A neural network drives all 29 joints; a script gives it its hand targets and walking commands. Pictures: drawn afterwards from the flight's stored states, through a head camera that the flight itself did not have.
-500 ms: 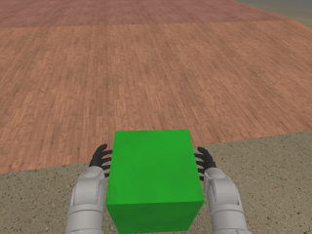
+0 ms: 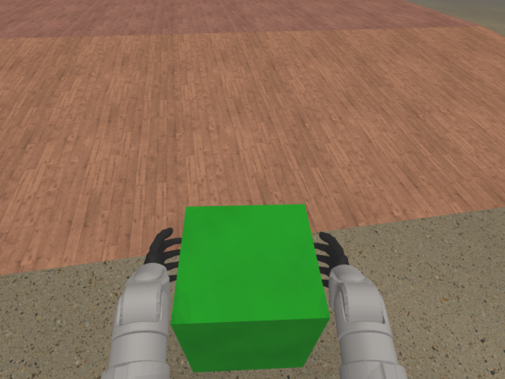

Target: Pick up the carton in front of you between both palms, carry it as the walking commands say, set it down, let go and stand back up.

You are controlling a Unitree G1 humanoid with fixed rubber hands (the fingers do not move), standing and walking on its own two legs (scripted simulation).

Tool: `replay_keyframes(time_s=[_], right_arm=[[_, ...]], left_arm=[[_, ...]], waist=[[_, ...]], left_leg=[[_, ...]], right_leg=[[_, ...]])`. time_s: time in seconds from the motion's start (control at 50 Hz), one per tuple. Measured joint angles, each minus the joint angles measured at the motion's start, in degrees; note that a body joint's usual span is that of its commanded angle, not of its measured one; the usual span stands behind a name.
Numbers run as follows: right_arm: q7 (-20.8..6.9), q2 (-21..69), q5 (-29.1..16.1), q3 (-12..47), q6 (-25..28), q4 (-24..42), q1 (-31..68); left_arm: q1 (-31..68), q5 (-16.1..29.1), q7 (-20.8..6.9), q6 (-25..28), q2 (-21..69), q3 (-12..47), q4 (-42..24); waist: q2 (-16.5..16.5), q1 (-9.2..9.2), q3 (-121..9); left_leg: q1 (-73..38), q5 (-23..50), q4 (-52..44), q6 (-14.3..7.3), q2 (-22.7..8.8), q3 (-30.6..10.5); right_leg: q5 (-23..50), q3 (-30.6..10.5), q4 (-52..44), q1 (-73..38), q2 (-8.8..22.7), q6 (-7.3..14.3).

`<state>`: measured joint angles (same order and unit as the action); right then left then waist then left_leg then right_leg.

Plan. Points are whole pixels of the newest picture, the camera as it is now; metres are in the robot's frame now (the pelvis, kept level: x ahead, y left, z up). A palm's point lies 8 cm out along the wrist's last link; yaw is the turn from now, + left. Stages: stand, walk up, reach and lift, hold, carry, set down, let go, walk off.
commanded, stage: hold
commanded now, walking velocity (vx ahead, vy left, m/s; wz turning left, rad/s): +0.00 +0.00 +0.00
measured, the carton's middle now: (247, 290) +0.31 +0.00 -0.03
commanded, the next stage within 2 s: carry in 0.38 s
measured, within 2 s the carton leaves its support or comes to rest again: neither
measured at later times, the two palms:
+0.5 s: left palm (154, 268) +0.30 +0.16 +0.06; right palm (336, 271) +0.29 -0.14 +0.05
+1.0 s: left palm (167, 193) +0.46 +0.16 +0.08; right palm (318, 193) +0.46 -0.14 +0.08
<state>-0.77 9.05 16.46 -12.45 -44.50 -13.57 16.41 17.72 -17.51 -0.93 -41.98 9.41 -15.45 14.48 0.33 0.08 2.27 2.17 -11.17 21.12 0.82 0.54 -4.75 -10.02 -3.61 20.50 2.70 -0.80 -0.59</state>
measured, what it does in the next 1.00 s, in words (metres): walks ahead: right foot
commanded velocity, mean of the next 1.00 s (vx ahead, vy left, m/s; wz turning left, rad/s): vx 0.33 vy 0.00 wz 0.00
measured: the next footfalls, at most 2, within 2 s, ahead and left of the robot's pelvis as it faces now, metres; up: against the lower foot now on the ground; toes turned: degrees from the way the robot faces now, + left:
right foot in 0.84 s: +0.21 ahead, -0.09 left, +0.00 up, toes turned -10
left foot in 1.26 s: +0.54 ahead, +0.15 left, +0.00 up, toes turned +13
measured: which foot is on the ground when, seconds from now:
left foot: down 0.00-0.86, up 0.88-1.00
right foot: down 0.00-0.60, up 0.62-0.82, down 0.84-1.00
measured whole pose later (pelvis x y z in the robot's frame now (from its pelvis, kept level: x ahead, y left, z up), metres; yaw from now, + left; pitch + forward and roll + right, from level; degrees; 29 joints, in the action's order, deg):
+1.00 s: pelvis +0.20 +0.00 +0.00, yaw +3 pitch +5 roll +0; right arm 5.2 7.4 5.0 -6.5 -71.7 19.8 6.8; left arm 8.8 -6.6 5.3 -69.4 7.6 -5.3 -17.8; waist -0.7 0.0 -8.2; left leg 27.4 -22.9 58.7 -0.8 -4.4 5.4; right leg -14.7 12.7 23.4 14.3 1.3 2.8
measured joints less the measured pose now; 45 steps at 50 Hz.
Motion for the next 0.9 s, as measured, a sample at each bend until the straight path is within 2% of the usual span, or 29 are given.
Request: replay_keyframes(time_s=[0.4, 0.46, 0.5, 0.58, 0.62, 0.66, 0.72, 0.78, 0.82, 0.84, 0.86, 0.88, 0.9], right_arm=[[0.5, -0.7, -1.3, 2.4, -0.8, 2.8, -3.1], [1.0, -0.9, -2.4, 2.6, -1.5, 4.0, -3.9], [1.3, -1.1, -3.5, 3.1, -2.4, 6.5, -4.9], [2.1, -1.9, -6.2, 4.1, -5.4, 13.1, -6.0], [2.7, -1.5, -7.1, 4.8, -8.2, 15.1, -6.3], [3.6, -1.2, -7.5, 6.5, -11.1, 16.6, -6.3], [4.8, -1.4, -8.1, 8.1, -15.7, 20.4, -6.9], [5.7, -1.5, -9.0, 8.2, -19.3, 25.8, -7.9], [5.8, -1.6, -9.4, 7.9, -21.2, 29.3, -8.5], [5.8, -1.6, -9.8, 7.6, -22.0, 31.0, -8.9], [5.8, -1.6, -10.1, 7.3, -22.6, 32.5, -9.2], [5.8, -1.7, -10.4, 6.7, -23.0, 33.4, -9.8], [5.8, -1.7, -10.7, 6.2, -23.6, 34.0, -10.5]], left_arm=[[-2.8, 1.5, 0.7, -1.2, -0.7, 2.9, -2.7], [-3.2, 2.5, 1.3, -2.0, -0.8, 3.5, -3.6], [-3.9, 3.6, 1.8, -3.2, -1.0, 4.7, -6.0], [-4.6, 5.6, 3.2, -6.6, -1.1, 6.9, -12.6], [-6.2, 6.5, 3.7, -9.5, -1.5, 7.2, -16.0], [-7.7, 8.0, 3.9, -12.6, -2.4, 6.9, -19.0], [-7.7, 10.4, 4.5, -17.2, -3.6, 7.2, -22.2], [-7.4, 11.4, 4.8, -20.1, -3.3, 7.7, -25.6], [-7.8, 11.4, 5.0, -21.4, -2.2, 7.6, -28.4], [-8.0, 11.2, 5.0, -22.0, -1.5, 7.6, -29.8], [-8.1, 11.0, 5.3, -22.4, -1.4, 8.5, -30.8], [-8.2, 10.7, 5.3, -22.7, -1.5, 9.6, -31.0], [-8.3, 10.5, 5.4, -23.2, -1.6, 10.5, -30.8]], waist=[[-0.2, -0.15, -1.0], [-0.3, -0.26, -4.2], [-0.5, -0.52, -6.1], [-1.4, -0.66, -8.2], [-1.8, -0.27, -9.9], [-1.2, 0.32, -11.4], [0.2, 0.48, -11.8], [1.3, 0.0, -11.3], [1.7, -0.4, -10.9], [1.6, -0.69, -10.7], [1.8, -1.04, -10.7], [2.3, -1.35, -10.9], [2.2, -1.57, -11.1]], left_leg=[[0.2, -0.1, -0.6, -0.2, 0.3, 0.3], [5.3, -6.5, 4.7, -0.1, 0.3, 0.2], [8.4, -11.2, 7.2, 0.1, -0.3, 0.8], [11.6, -7.3, 8.9, 0.0, -0.8, 4.0], [11.2, -5.5, 8.2, -0.9, -0.4, 5.2], [10.7, -6.9, 7.9, -1.6, -0.8, 6.4], [8.7, -7.1, 4.5, -1.5, -2.1, 6.8], [6.6, -7.1, 1.3, -0.9, -3.2, 6.2], [5.3, -8.7, 1.6, -0.4, -3.7, 6.0], [5.0, -10.4, 3.2, -0.1, -3.7, 5.8], [5.5, -12.6, 6.3, 0.1, -3.9, 5.6], [7.4, -14.5, 11.7, 0.1, -4.8, 6.1], [10.4, -15.9, 18.7, -0.2, -4.9, 6.4]], right_leg=[[-0.1, -0.3, -0.5, 0.3, 0.3, -0.3], [-5.8, 0.3, 3.9, 4.8, 0.3, -0.2], [-9.0, 1.0, 4.8, 7.0, 0.4, 0.0], [-5.7, 1.7, 7.3, 10.1, 1.8, 0.0], [-10.3, 1.3, 10.8, 11.6, 2.5, 0.2], [-14.7, 3.6, 16.4, 14.5, 3.2, 0.3], [-16.7, 7.6, 19.6, 18.6, 2.7, 0.4], [-12.7, 10.6, 15.6, 20.9, 1.7, 0.4], [-8.3, 13.0, 9.5, 20.2, 1.0, 0.4], [-5.8, 14.1, 6.0, 18.9, 0.9, 0.5], [-0.8, 15.0, 4.7, 17.9, 0.8, 1.6], [0.8, 15.9, 6.1, 17.8, 0.7, 2.7], [-0.8, 16.7, 7.6, 17.6, 0.9, 3.6]])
